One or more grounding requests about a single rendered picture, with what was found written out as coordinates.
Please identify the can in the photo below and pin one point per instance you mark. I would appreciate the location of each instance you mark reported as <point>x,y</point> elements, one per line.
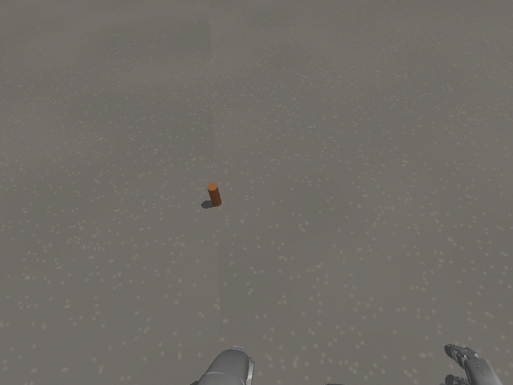
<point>214,194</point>

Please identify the right robot hand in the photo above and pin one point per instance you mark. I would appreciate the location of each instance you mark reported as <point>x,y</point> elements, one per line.
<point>479,371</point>

